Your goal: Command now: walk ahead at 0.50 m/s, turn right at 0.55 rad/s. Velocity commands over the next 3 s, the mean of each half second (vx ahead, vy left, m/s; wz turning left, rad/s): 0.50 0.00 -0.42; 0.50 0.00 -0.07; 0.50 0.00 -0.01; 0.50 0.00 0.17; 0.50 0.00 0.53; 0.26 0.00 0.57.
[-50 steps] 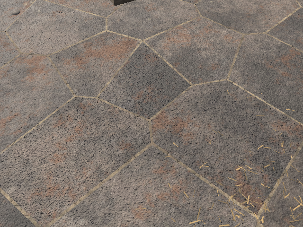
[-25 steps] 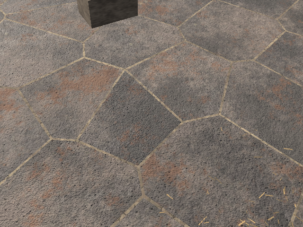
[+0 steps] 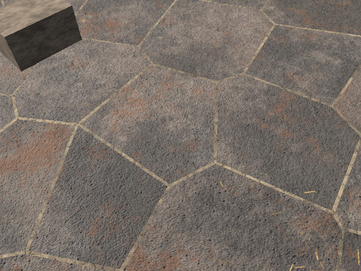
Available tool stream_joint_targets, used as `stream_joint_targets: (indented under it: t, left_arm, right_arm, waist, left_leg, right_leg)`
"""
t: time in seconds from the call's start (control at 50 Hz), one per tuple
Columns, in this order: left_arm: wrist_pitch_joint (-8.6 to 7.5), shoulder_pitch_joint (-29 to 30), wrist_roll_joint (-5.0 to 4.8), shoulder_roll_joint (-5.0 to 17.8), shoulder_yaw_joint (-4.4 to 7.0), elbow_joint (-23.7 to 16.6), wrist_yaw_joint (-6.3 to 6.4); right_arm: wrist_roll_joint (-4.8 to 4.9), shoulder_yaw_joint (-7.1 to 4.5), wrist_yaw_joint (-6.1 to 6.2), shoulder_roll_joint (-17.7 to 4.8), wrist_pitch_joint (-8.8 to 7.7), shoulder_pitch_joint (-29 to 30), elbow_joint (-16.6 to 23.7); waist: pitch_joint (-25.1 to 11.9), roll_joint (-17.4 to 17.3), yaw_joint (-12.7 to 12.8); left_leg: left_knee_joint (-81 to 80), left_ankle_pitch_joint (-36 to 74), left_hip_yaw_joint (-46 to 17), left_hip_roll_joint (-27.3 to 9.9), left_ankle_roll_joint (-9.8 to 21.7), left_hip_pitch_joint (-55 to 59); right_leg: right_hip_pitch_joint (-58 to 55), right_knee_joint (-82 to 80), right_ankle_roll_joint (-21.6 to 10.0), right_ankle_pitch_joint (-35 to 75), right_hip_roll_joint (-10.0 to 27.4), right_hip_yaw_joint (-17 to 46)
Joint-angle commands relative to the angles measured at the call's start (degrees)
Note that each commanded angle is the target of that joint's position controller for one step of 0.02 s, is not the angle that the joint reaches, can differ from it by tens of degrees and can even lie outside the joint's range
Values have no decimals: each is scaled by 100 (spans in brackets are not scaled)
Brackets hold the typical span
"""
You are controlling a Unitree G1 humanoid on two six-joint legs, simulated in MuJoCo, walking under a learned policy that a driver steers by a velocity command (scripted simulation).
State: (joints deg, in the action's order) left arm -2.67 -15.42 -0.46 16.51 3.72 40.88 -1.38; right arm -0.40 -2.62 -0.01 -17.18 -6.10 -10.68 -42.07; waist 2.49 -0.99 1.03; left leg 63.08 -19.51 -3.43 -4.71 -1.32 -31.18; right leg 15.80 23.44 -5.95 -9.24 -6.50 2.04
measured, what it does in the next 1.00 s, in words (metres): walks ahead: left foot, then right foot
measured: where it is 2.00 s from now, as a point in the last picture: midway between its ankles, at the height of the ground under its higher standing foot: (228, 133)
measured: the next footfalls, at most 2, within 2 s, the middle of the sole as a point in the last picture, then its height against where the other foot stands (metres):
left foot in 0.28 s outside the picture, level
right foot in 0.78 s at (239, 243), level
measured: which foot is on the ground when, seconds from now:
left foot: up 0.00-0.26, down 0.28-0.80, up 0.82-1.00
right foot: down 0.00-0.28, up 0.30-0.76, down 0.78-1.00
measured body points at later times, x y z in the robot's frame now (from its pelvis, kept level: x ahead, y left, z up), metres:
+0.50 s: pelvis +0.28 +0.05 +0.00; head +0.31 +0.06 +0.45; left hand +0.48 +0.28 -0.10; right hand +0.29 -0.23 -0.11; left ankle +0.31 +0.15 -0.74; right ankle +0.28 -0.10 -0.67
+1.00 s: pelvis +0.53 -0.07 +0.01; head +0.55 -0.08 +0.45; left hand +0.67 +0.18 -0.10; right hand +0.60 -0.37 -0.11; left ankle +0.62 +0.08 -0.66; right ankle +0.52 -0.15 -0.74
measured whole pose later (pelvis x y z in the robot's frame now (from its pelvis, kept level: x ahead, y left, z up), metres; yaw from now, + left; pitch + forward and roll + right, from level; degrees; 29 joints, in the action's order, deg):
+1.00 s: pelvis +0.53 -0.07 +0.01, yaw -13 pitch +1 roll -1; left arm -4.2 -17.5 0.1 15.4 3.0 43.6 -1.5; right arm 0.4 -2.8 -0.4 -18.1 -3.9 -12.0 -45.9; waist 0.7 -2.5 1.5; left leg 59.2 -14.2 -1.5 -6.1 -0.6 -34.6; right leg 10.7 18.9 -3.8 -9.5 -3.3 -2.0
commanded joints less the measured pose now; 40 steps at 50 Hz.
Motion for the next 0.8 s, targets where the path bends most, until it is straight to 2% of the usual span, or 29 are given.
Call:
stream_joint_targets:
  t: [0.02,0.06,0.1,0.16,0.22,0.24,0.26,0.28,0.3,0.32,0.34,0.36,0.38,0.4,0.44,0.5,0.54,0.62,0.66,0.7,0.72,0.74,0.76,0.78,0.8]
  left_arm:
    - [-108,203,-10,863,226,-462,114]
    - [-82,71,-44,957,263,-406,177]
    - [-35,-116,-70,984,276,-344,213]
    - [17,-428,-115,988,287,-222,227]
    - [49,-435,-90,921,281,-199,251]
    - [61,-387,-70,858,268,-199,248]
    - [57,-415,-39,677,206,-201,234]
    - [39,-463,26,372,81,-263,207]
    - [-30,-1343,-105,13,-29,-316,202]
    - [-64,-1337,-168,410,5,-236,212]
    - [-63,-704,-178,813,113,-293,209]
    - [-53,-200,-108,827,113,-410,222]
    - [-74,92,-19,755,108,-505,211]
    - [-82,92,0,670,117,-517,187]
    - [-72,-57,-28,460,78,-457,147]
    - [-84,341,23,266,-10,-590,133]
    - [-121,681,22,173,-62,-649,104]
    - [-177,1347,-38,162,-87,-772,23]
    - [-197,1616,-69,197,-78,-871,-23]
    - [-222,1743,-75,269,-55,-951,-73]
    - [-234,1665,-70,331,-30,-944,-86]
    - [-244,1372,-50,431,24,-872,-82]
    - [-238,735,-11,619,135,-670,-50]
    - [-222,-202,26,919,263,-448,7]
    - [-173,-940,127,1533,390,-366,65]
  right_arm:
    - [-62,-141,38,-476,43,-78,389]
    - [-71,-76,29,-334,40,390,505]
    - [-35,-32,-15,-249,1,835,593]
    - [74,-78,-82,-407,-52,1185,714]
    - [97,-183,-128,-646,-115,974,684]
    - [83,-215,-130,-673,-142,682,599]
    - [26,-287,-106,-777,-167,206,471]
    - [-79,-354,-72,-1013,-192,-513,407]
    - [-131,-506,-81,-1558,-117,-1178,180]
    - [54,-446,-142,-1190,-84,-1367,73]
    - [92,-337,-132,-825,-66,-1032,145]
    - [28,-275,-122,-692,-24,-695,206]
    - [-13,-225,-125,-570,1,-489,180]
    - [-45,-176,-113,-459,-7,-379,159]
    - [-4,-152,-109,-388,-26,-376,90]
    - [70,-219,-78,-656,-32,-527,-51]
    - [90,-242,-57,-763,7,-613,-132]
    - [157,-245,-48,-873,83,-964,-346]
    - [179,-244,-49,-897,136,-1150,-461]
    - [194,-263,-33,-959,200,-1216,-544]
    - [197,-278,-18,-1008,235,-1204,-573]
    - [205,-291,-2,-1065,265,-1118,-576]
    - [212,-268,14,-1018,284,-1078,-574]
    - [139,-181,27,-828,272,-1027,-494]
    - [7,4,14,-278,172,-1404,-281]
  waist:
    - [-363,312,-208]
    - [-263,379,-41]
    - [-261,481,167]
    - [-281,576,300]
    - [-327,750,116]
    - [-382,812,-42]
    - [-633,773,-262]
    - [-1313,357,-574]
    - [-2080,-1354,-354]
    - [-1956,-1516,-489]
    - [-1120,-820,-608]
    - [-684,-393,-552]
    - [-319,-278,-458]
    - [-239,-419,-296]
    - [-280,-586,-172]
    - [-188,-431,-236]
    - [-164,-356,-342]
    - [-51,-342,-588]
    - [29,-347,-650]
    - [78,-388,-598]
    - [36,-416,-503]
    - [-123,-431,-279]
    - [-524,-346,60]
    - [-1202,-182,482]
    - [-2100,1052,507]
  left_leg:
    - [-719,538,40,-103,-253,-419]
    - [-1690,1433,97,41,-324,-209]
    - [-2572,2218,145,270,-332,177]
    - [-3174,2424,-5,429,-272,420]
    - [-3445,1886,-134,388,-42,625]
    - [-3578,1799,-33,390,87,972]
    - [-3717,1745,50,371,262,1697]
    - [-3613,1518,-638,-365,614,2944]
    - [-3971,437,-3129,-1570,1626,4912]
    - [-4611,-1200,-4449,-1842,1761,4990]
    - [-4740,-1488,-3747,-1619,1508,4313]
    - [-4750,-894,-2942,-1362,1330,3623]
    - [-4865,-233,-2403,-1135,1325,3019]
    - [-4972,283,-2009,-945,1273,2667]
    - [-5154,913,-1537,-741,1301,2407]
    - [-5394,1576,-1114,-793,1459,2356]
    - [-5456,1802,-784,-718,1399,2367]
    - [-5399,1975,-364,-636,1256,2398]
    - [-5298,2002,-404,-770,1214,2643]
    - [-5118,2232,-459,-928,1139,2957]
    - [-4963,2524,-456,-976,1085,3080]
    - [-4607,3234,-349,-926,1002,3105]
    - [-3858,4047,-109,-702,875,2979]
    - [-2633,3735,129,-436,673,2278]
    - [-417,1404,503,303,273,205]
  right_leg:
    - [-244,-1099,-1165,1693,1465,1490]
    - [19,-1058,-937,1466,1190,1182]
    - [148,-954,-742,1051,1034,1097]
    - [-151,-699,-623,522,1204,1519]
    - [-689,-180,-475,352,1467,2010]
    - [-734,47,-398,503,1452,2018]
    - [-684,556,-254,891,1219,1862]
    - [-229,1909,-52,472,901,1490]
    - [1698,3942,412,-1385,39,709]
    - [2670,4810,476,-2394,227,836]
    - [2961,5102,459,-1924,480,913]
    - [2861,5006,456,-1527,693,655]
    - [2779,4667,449,-1253,843,574]
    - [2509,4350,436,-1024,1032,535]
    - [2187,3941,471,-873,1126,350]
    - [2308,3036,583,-410,1224,178]
    - [2189,2294,620,206,1216,94]
    - [1718,1223,660,1044,1021,-107]
    - [1689,956,592,1013,959,-121]
    - [1649,721,451,696,908,-132]
    - [1464,607,370,530,863,-164]
    - [965,433,263,469,745,-278]
    - [-3,265,110,526,608,-408]
    - [-1486,449,-144,649,1009,-17]
    - [-3663,465,-885,503,2506,2178]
